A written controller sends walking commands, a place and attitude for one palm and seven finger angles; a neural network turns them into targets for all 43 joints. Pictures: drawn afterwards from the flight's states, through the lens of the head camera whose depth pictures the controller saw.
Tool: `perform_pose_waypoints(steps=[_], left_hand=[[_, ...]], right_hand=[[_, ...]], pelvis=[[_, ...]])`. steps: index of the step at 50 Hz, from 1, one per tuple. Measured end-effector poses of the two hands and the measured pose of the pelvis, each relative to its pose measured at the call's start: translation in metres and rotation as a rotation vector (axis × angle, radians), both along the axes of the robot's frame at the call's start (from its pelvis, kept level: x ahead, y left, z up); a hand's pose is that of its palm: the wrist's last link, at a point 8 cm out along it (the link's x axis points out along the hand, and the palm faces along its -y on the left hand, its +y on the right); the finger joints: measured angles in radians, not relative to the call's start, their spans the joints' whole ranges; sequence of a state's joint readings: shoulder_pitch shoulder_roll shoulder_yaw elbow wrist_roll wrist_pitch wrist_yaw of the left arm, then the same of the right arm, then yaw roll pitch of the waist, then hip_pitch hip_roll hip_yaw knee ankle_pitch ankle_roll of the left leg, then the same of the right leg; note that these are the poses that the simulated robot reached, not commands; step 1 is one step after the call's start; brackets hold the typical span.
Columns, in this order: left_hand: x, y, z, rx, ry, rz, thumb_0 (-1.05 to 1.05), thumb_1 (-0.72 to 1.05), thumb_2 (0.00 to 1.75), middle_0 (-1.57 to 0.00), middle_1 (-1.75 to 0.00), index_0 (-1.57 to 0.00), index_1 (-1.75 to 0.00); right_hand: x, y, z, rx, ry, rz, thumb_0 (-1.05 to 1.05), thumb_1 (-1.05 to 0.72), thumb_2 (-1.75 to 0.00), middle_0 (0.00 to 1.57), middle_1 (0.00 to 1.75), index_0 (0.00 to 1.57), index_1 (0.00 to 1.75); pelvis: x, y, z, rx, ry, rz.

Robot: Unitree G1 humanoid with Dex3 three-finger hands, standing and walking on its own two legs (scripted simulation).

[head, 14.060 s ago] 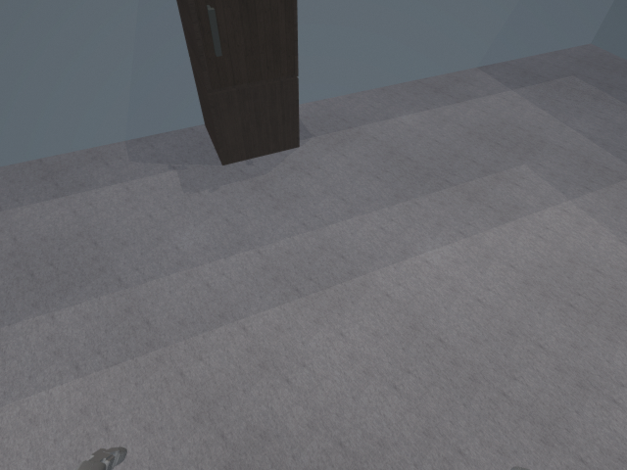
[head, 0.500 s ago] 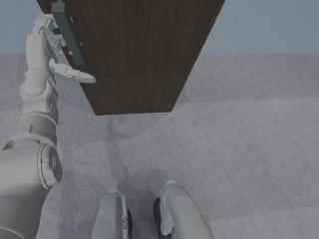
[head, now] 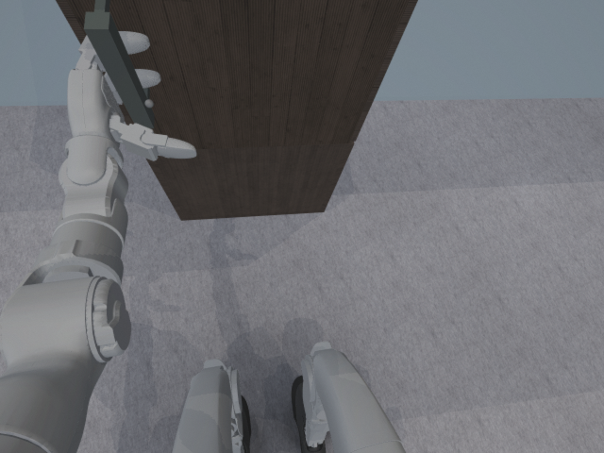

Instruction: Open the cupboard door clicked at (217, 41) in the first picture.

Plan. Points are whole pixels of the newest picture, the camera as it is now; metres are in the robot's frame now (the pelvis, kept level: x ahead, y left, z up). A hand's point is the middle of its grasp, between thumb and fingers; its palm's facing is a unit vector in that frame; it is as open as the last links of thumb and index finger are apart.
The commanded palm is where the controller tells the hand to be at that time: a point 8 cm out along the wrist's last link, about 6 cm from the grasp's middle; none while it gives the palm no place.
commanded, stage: slide the fingers in behind the handle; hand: left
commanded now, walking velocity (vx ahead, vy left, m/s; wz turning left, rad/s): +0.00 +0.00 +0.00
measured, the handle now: (126, 65) +0.60 +0.16 +0.04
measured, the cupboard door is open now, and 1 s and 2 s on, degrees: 0 1 32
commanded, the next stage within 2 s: close the thumb around the handle in 0.38 s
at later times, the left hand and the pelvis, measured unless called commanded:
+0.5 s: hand (149, 104) +0.54 +0.13 +0.03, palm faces +0.00 -1.00 -0.03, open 14.1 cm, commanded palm +0.52 +0.15 +0.03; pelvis +0.00 +0.00 +0.00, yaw +0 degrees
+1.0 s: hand (149, 102) +0.55 +0.13 +0.03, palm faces +0.01 -1.00 -0.03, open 7.3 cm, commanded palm +0.52 +0.15 +0.03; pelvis +0.00 +0.01 +0.00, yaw +1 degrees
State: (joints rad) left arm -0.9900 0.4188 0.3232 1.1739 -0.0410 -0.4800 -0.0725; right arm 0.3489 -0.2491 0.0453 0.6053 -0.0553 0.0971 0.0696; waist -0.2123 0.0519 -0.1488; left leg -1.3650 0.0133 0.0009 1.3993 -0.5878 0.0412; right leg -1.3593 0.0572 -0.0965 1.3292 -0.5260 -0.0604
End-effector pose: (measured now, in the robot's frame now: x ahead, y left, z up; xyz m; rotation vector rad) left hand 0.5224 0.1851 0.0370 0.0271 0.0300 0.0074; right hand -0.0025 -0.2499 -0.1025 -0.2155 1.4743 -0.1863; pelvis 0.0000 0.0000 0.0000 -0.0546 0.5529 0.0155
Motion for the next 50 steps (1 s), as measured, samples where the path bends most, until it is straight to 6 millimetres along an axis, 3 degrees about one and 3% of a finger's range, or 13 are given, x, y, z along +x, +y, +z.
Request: perform_pose_waypoints(steps=[17,30,37,50], left_hand=[[0.0,0.0,-0.001,0.004,-0.014,-0.005,-0.01,-0.5,0.3,-0.3,-1.2,-0.28,-1.2],[0.0,-0.001,0.0,0.004,-0.005,0.001,-0.01,-0.45,0.32,-0.3,-1.21,-0.28,-1.21],[0.001,-0.001,-0.001,0.006,-0.009,0.002,-0.01,-0.2,0.42,-0.32,-1.23,-0.29,-1.23],[0.001,0.0,0.0,0.004,-0.005,0.005,0.0,0.48,0.72,-0.37,-1.31,-0.33,-1.31]], right_hand=[[0.013,-0.007,0.001,-0.024,-0.01,0.028,0.0,-0.9,-0.9,0.2,0.3,0.2,0.3],[0.012,-0.001,0.0,-0.013,0.0,0.025,0.0,-0.9,-0.9,0.2,0.3,0.2,0.3],[0.008,0.001,-0.001,-0.011,0.011,0.02,0.0,-0.9,-0.9,0.2,0.3,0.2,0.3],[0.004,0.001,0.001,-0.016,0.02,0.019,0.0,-0.9,-0.9,0.2,0.3,0.2,0.3]], pelvis=[[0.003,0.001,-0.001,-0.006,0.002,0.012],[0.004,0.005,0.0,-0.008,0.002,0.015],[0.003,0.005,-0.001,-0.01,0.003,0.016],[0.003,0.006,-0.001,-0.012,0.005,0.017]])
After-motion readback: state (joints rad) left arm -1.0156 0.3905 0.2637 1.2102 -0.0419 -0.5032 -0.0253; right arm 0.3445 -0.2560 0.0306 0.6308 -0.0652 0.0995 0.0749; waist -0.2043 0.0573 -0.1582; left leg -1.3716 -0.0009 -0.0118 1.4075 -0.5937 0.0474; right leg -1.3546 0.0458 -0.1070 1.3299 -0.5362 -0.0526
